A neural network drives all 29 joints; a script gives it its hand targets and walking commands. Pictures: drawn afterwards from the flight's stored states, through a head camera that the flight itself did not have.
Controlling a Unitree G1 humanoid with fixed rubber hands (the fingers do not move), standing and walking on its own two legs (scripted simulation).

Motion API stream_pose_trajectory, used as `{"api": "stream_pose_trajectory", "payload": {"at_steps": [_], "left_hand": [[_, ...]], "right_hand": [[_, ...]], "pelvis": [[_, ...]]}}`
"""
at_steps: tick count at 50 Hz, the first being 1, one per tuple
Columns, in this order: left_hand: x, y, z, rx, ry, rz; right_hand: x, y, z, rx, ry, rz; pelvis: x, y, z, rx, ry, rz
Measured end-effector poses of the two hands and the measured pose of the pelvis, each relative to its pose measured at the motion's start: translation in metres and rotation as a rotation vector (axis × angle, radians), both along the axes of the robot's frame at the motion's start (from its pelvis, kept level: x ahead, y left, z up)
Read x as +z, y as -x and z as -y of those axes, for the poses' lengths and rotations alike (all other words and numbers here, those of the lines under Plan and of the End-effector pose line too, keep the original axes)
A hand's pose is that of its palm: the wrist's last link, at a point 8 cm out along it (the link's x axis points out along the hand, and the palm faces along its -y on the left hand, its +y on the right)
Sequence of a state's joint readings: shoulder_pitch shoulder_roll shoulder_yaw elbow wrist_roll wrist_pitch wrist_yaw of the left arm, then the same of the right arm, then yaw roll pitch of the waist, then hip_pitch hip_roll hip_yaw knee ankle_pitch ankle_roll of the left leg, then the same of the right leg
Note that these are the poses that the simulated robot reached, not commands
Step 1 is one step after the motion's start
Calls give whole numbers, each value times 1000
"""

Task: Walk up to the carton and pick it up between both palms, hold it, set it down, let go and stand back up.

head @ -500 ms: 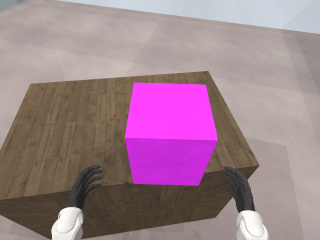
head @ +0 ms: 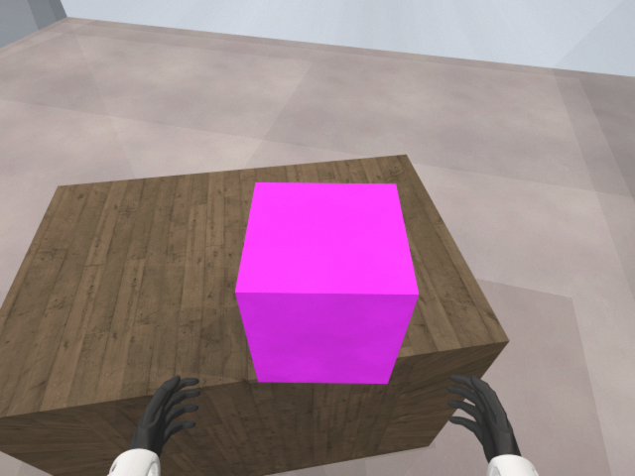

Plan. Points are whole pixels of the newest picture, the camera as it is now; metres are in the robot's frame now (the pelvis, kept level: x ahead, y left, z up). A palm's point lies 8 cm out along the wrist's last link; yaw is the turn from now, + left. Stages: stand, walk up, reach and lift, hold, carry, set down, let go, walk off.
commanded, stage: set down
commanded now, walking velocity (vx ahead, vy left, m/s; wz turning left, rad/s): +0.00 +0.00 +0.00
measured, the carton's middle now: (324, 287) +0.39 +0.03 -0.01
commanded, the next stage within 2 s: let go in 0.48 s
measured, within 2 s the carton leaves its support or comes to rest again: neither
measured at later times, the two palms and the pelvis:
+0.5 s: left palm (153, 468) +0.15 +0.24 -0.08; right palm (511, 475) +0.16 -0.21 -0.07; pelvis -0.01 +0.00 +0.00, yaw +0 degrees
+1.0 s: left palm (170, 462) +0.15 +0.22 -0.08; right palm out of the picture +0.14 -0.23 -0.07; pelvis -0.01 +0.00 +0.00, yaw -1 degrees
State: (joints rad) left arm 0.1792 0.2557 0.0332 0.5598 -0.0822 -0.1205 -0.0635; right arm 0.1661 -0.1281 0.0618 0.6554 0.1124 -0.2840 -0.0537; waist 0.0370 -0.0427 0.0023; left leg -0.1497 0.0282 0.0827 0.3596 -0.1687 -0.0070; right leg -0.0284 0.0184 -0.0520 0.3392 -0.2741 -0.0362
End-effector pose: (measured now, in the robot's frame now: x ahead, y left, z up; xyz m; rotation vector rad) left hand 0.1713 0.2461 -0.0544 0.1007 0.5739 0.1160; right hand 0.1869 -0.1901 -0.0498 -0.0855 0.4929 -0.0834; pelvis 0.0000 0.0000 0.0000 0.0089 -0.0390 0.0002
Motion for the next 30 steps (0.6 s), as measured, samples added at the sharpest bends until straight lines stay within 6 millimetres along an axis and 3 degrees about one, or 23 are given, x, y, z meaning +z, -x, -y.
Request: {"api": "stream_pose_trajectory", "payload": {"at_steps": [30], "left_hand": [[-25, 27, 9, -23, -58, -254]], "right_hand": [[-25, 34, 25, 6, 78, -196]], "pelvis": [[0, 11, 0, 0, 2, 8]]}}
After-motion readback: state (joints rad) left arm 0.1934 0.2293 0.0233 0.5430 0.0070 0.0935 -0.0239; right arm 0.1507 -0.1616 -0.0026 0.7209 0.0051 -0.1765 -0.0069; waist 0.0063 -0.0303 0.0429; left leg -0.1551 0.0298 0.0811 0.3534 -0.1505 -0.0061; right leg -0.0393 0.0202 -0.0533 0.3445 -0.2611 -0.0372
